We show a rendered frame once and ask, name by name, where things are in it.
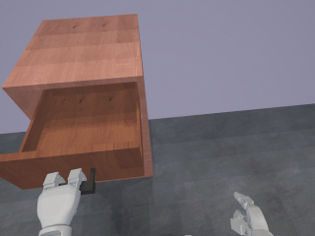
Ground cabinet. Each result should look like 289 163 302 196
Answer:
2 14 154 183

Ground handle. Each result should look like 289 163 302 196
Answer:
53 168 96 195

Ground drawer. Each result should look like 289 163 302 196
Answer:
0 82 145 190

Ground right robot hand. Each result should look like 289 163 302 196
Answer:
230 192 269 236

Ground robot left forearm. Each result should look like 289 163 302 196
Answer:
38 224 72 236

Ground left robot hand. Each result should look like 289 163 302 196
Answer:
36 168 87 229

